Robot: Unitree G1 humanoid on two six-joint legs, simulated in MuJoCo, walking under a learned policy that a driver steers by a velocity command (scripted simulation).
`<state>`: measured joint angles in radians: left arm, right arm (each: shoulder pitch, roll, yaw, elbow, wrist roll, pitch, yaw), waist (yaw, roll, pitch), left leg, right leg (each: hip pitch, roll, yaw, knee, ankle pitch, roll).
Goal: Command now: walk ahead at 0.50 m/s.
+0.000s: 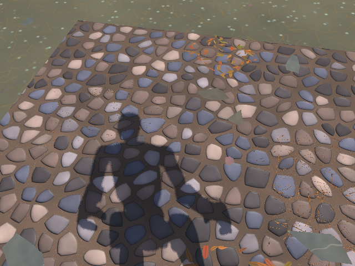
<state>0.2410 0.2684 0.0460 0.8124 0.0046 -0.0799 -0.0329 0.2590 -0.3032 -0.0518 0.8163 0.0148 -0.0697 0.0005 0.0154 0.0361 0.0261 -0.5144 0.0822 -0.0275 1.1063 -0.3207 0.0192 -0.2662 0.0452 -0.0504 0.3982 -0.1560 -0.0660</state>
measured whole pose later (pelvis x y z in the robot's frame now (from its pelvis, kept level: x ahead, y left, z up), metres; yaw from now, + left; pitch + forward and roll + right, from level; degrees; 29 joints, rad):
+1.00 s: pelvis +0.52 -0.05 -0.01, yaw -24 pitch +1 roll +1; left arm 0.23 0.29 0.08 0.74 -0.01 -0.04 -0.03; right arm 0.17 -0.29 -0.06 0.83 0.01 -0.11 0.00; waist 0.01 0.01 0.07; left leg -0.41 0.07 -0.03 1.19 -0.38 0.00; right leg -0.35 0.08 -0.01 0.51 -0.18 -0.10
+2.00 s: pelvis +0.97 -0.33 +0.00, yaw -34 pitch +1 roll -1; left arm 0.21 0.25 0.06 0.73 0.01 -0.09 -0.01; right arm 0.29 -0.32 -0.07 0.84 0.03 -0.05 0.00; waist 0.00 0.05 0.02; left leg -0.51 0.07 -0.04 1.14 -0.34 0.00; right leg -0.24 0.00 -0.08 0.41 -0.19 -0.02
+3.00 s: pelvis +1.22 -0.44 +0.00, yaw -23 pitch -1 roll +0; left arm 0.17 0.23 0.03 0.99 0.00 -0.02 0.03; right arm 0.15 -0.24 -0.04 0.96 -0.01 0.01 -0.02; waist 0.00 0.00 0.03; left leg -0.24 -0.01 0.01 0.48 -0.23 0.01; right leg -0.19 -0.03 0.00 0.50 -0.29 0.02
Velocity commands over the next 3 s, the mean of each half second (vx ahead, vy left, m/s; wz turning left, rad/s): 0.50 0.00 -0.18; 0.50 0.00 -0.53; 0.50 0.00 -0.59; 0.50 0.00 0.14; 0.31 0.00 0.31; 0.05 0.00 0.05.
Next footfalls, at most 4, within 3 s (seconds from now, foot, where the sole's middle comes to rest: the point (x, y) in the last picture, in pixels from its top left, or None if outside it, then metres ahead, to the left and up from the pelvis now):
0.34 left None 0.36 0.16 -0.78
0.86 right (232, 238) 0.59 -0.14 -0.78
1.36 left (215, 162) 0.94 -0.10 -0.78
1.84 right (295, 160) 0.95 -0.46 -0.78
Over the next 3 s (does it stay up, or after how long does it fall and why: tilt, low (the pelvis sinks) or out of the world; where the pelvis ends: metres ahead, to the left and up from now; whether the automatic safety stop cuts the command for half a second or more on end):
stays up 1.22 -0.44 0.00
